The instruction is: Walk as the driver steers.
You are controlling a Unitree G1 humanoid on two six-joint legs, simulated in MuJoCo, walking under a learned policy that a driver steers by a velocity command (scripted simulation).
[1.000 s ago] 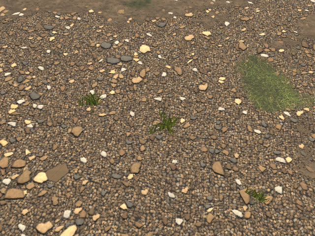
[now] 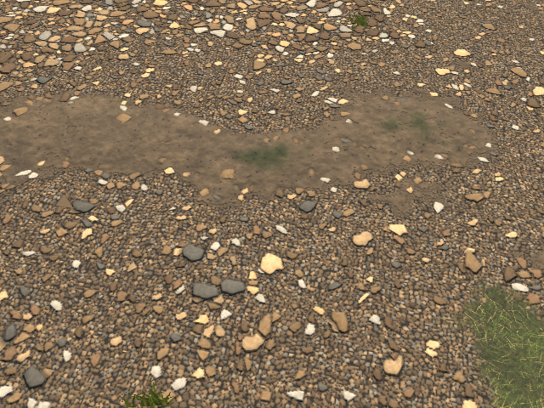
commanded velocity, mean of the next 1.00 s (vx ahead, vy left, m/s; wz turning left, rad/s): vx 0.35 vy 0.00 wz -0.50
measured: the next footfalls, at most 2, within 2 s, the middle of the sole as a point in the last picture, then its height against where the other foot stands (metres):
right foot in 0.32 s outside the picture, level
left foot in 0.78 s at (300, 361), level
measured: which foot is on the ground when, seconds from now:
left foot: down 0.00-0.34, up 0.36-0.76, down 0.78-1.00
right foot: up 0.00-0.30, down 0.32-0.78, up 0.80-1.00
